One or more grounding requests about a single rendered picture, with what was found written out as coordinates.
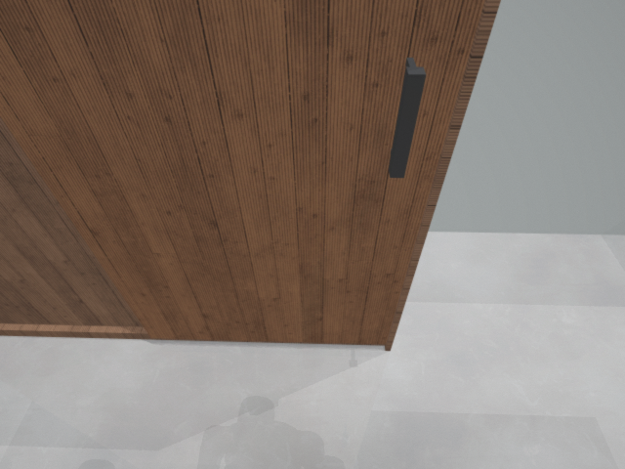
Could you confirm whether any wardrobe door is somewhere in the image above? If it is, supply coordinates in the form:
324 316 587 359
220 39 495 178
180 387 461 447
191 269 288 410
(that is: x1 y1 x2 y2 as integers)
0 0 485 344
0 117 142 326

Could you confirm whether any handle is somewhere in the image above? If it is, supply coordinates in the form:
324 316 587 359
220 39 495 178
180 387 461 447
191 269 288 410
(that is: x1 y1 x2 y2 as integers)
389 58 426 178

